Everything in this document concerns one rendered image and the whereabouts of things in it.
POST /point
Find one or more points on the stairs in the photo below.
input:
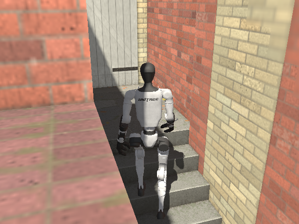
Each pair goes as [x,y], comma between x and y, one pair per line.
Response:
[187,192]

